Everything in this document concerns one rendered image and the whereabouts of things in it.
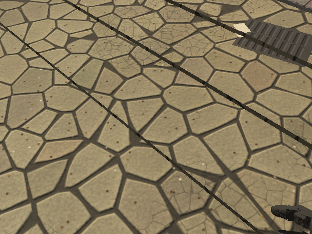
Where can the right robot hand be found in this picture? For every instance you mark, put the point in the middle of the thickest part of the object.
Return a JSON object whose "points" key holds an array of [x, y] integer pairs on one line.
{"points": [[299, 214]]}

